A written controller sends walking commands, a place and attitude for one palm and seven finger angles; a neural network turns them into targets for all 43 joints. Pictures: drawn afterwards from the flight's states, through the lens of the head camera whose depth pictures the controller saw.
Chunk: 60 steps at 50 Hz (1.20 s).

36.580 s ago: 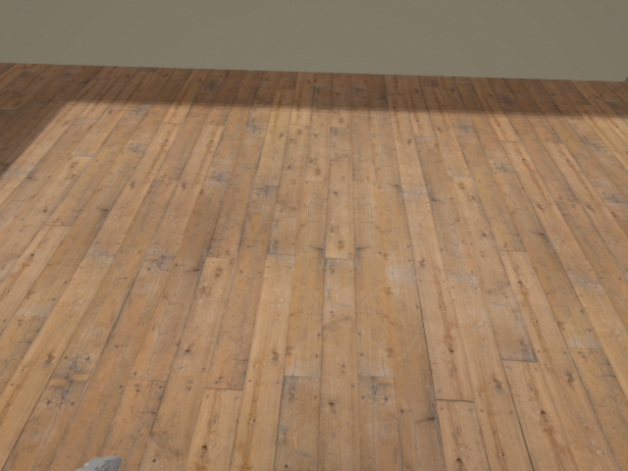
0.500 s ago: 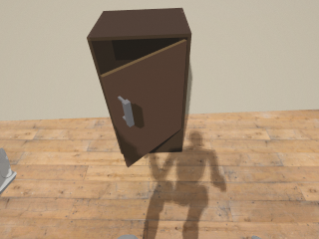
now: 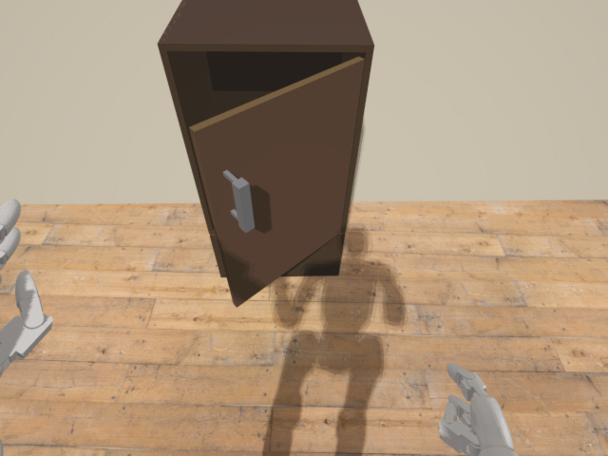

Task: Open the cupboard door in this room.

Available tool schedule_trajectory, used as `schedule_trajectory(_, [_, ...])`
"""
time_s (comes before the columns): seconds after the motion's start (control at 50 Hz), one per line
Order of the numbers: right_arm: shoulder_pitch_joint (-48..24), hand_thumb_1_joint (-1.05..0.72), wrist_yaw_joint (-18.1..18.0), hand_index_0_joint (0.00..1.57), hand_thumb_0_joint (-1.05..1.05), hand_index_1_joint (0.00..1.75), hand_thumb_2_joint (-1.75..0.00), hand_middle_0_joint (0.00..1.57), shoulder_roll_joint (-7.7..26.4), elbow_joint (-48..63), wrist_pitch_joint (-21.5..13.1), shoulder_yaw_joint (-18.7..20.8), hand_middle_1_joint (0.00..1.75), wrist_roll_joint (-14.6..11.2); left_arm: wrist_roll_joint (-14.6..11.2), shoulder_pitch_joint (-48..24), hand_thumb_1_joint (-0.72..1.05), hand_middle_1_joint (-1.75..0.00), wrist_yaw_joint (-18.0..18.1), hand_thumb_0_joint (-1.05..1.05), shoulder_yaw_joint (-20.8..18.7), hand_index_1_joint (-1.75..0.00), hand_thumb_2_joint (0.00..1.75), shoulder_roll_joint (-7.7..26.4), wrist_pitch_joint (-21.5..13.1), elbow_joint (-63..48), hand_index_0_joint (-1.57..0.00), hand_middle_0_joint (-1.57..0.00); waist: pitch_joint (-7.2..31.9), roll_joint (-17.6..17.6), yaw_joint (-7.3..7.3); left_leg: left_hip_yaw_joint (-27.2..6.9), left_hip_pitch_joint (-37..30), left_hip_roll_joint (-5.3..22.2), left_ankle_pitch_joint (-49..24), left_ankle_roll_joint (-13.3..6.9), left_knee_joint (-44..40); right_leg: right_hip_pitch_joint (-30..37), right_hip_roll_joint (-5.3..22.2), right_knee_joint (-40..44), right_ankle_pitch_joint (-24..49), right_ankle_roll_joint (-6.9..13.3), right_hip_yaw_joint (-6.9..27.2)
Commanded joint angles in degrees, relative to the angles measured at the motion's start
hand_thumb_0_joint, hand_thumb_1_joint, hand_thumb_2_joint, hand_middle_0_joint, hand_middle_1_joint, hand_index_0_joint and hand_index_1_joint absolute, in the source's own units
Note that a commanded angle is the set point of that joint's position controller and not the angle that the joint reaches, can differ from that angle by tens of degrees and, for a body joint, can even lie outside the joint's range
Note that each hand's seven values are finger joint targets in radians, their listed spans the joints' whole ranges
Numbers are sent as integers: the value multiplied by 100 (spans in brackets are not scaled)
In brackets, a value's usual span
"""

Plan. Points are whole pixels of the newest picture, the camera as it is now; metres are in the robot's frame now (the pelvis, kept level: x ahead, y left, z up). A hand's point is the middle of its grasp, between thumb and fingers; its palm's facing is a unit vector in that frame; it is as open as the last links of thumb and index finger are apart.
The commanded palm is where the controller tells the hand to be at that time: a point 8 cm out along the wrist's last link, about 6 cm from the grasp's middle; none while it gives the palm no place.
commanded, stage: stop stepping back and stand still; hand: left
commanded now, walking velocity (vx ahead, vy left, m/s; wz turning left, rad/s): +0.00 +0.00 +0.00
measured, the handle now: (237, 200) +0.58 +0.18 -0.05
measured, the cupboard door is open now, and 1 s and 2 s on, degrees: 41 41 41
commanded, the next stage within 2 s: let the arm hang, fingers relaxed in 0.56 s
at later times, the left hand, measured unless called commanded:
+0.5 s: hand out of the picture +0.18 +0.31 +0.15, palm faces +0.41 -0.79 -0.45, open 7.4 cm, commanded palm +0.12 +0.35 +0.18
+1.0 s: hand out of the picture -0.01 +0.21 -0.18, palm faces +0.04 -0.99 -0.16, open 7.0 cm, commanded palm none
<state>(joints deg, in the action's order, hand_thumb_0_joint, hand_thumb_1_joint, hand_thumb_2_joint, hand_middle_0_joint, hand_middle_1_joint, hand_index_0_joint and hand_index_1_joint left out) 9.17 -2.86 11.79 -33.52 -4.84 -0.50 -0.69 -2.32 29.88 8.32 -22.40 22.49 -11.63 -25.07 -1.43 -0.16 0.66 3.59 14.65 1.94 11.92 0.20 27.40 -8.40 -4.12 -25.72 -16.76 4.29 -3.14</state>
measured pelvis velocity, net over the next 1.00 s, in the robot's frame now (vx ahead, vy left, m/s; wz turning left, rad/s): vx -0.02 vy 0.04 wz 0.04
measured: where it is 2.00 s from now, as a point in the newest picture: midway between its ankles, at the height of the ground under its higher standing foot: outside the picture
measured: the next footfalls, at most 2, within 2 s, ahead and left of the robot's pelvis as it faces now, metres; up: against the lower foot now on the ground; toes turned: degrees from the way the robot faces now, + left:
none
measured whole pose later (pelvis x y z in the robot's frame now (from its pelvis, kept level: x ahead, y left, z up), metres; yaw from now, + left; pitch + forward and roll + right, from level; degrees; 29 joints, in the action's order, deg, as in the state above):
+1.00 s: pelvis -0.02 +0.04 +0.00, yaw +2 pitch -1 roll +0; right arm 13.0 -0.2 12.6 -57.6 1.0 -1.5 1.4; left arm 0.8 17.2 1.2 -0.1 10.6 2.5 56.4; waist -2.9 -2.8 -0.8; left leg 2.9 16.7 -1.6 9.1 -3.0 26.1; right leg -10.9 -0.6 -27.0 -15.8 1.7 -4.2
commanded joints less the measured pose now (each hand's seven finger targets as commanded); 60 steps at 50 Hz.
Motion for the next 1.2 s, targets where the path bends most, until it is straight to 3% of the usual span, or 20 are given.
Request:
schedule_trajectory(0.0, [-265,-90,-122,20,0,30,-90,20,683,822,-229,231,30,57,-43,-73,90,-30,166,0,-967,-30,90,1333,-275,-1612,-20,-20,847,529,-51,-459,-595,253,-1684,-195,-172,22,733,546,2066,-553,810])
schedule_trajectory(0.06, [-217,-90,-139,20,0,30,-90,20,659,841,-210,187,30,61,-91,66,90,-30,157,0,-876,-30,90,1177,-228,-1465,-20,-20,689,609,-82,-618,-378,304,-1275,-183,-417,-11,621,652,1349,-444,723])
schedule_trajectory(0.1, [-219,-90,-171,20,0,30,-90,20,688,818,-234,189,30,90,-106,62,90,-30,151,0,-940,-30,90,1255,-219,-1457,-20,-20,632,647,-76,-707,-266,328,-946,-163,-605,-16,567,702,1056,-432,660])
schedule_trajectory(0.16, [-178,-90,-176,20,0,30,-90,20,708,782,-248,183,30,77,-107,31,90,-30,134,0,-756,-30,90,1062,-184,-1238,-20,-20,503,516,-105,-785,-106,356,-400,-160,-832,-35,507,778,702,-432,595])
schedule_trajectory(0.28, [-194,-90,-194,20,0,30,-90,20,741,733,-329,181,30,78,-52,-41,90,-30,133,0,-636,-30,90,998,-146,-1278,-20,-20,517,547,-91,-924,123,422,320,-171,-1226,149,420,686,443,-449,417])
schedule_trajectory(0.4, [-221,-90,-213,20,0,30,-90,20,744,707,-420,199,30,117,-17,43,90,-30,184,0,-862,-30,90,1195,-179,-1525,-20,-20,691,699,-47,-998,178,458,389,-146,-1365,345,378,505,473,-442,312])
schedule_trajectory(0.54, [-169,-90,-188,20,0,30,-90,20,726,646,-391,202,30,91,-26,47,90,-30,174,0,-676,-30,90,947,-181,-1218,-20,-20,532,511,-94,-866,87,356,133,-75,-1115,105,471,752,533,-411,395])
schedule_trajectory(0.62, [-209,-90,-193,20,0,30,-90,20,714,657,-360,191,30,94,-14,-107,90,-30,169,0,-588,-30,90,916,-164,-1249,-20,-20,513,590,-97,-868,7,354,125,-69,-1137,31,464,789,496,-412,387])
schedule_trajectory(0.64, [-523,-90,331,20,0,30,-90,20,1716,-857,-595,460,30,62,491,-341,90,-30,-639,0,1656,-30,90,-55,630,3350,-20,-20,1,337,-225,-1019,517,455,-1154,-178,-32,-663,943,4,1128,-275,203])
schedule_trajectory(0.66, [7,-90,324,20,0,30,-90,20,1386,-817,-191,426,30,13,398,-349,90,-30,-743,0,1510,-30,90,-33,1037,3502,-20,-20,561,373,-182,-746,-252,444,-1648,-108,46,-827,1018,177,1070,-225,612])
schedule_trajectory(0.68, [177,-90,321,20,0,30,-90,20,1300,-859,-72,375,30,90,395,-583,90,-30,-766,0,1590,-30,90,-143,1093,3637,-20,-20,686,237,-192,-916,-177,518,-1427,-243,13,-910,913,6,497,-193,481])
schedule_trajectory(0.7, [127,-90,305,20,0,30,-90,20,1293,-863,2,345,30,115,444,-761,90,-30,-773,0,1642,-30,90,-111,1078,3906,-20,-20,663,-313,-141,-1040,-116,576,-1481,-336,-64,-827,794,-91,398,-196,461])
schedule_trajectory(0.74, [-20,-90,294,20,0,30,-90,20,1382,-968,97,280,30,172,446,-1067,90,-30,-788,0,1725,-30,90,-16,1094,4569,-20,-20,472,-695,-102,-1267,214,589,-992,-452,-309,-605,803,-82,192,-199,509])
schedule_trajectory(0.78, [-90,-90,299,20,0,30,-90,20,1331,-1169,203,240,30,206,438,-1325,90,-30,-787,0,1800,-30,90,20,1119,5363,-20,-20,301,-875,-84,-1262,241,483,-614,-427,-444,-566,912,90,134,-155,654])
schedule_trajectory(0.88, [34,-90,266,20,0,30,-90,20,846,-1772,419,64,30,231,357,-1389,90,-30,-727,0,2054,-30,90,-208,1183,7107,-20,-20,70,417,-86,-1114,126,306,-20,-297,-867,-408,977,378,36,-154,784])
schedule_trajectory(0.98, [383,-90,163,20,0,30,-90,20,515,-2362,471,48,30,198,295,-1061,90,-30,-697,0,2086,-30,90,-484,1134,8179,-20,-20,158,969,-79,-1008,-111,274,35,-260,-852,-178,1040,660,227,-81,762])
schedule_trajectory(1.0, [504,-90,143,20,0,30,-90,20,521,-2425,482,63,30,184,301,-1011,90,-30,-688,0,2085,-30,90,-520,1117,8307,-20,-20,173,711,-86,-1006,-205,296,-82,-260,-788,-159,1022,722,269,-91,739])
schedule_trajectory(1.06, [785,-90,104,20,0,30,-90,20,392,-2708,510,65,30,171,275,-907,90,-30,-675,0,2149,-30,90,-698,1123,8652,-20,-20,18,517,-136,-997,-286,324,17,-263,-841,-282,1021,785,170,-85,676])
schedule_trajectory(1.1, [930,-90,83,20,0,30,-90,20,352,-2811,525,78,30,154,277,-801,90,-30,-657,0,2162,-30,90,-775,1121,8798,-20,-20,-156,193,-124,-978,-273,339,-26,-284,-823,-349,1001,822,145,-89,625])
schedule_trajectory(1.18, [1175,-90,55,20,0,30,-90,20,175,-3008,522,71,30,153,266,-634,90,-30,-617,0,2186,-30,90,-930,1129,8984,-20,-20,-199,20,-135,-925,-324,327,-136,-297,-814,-351,1016,792,151,-105,590])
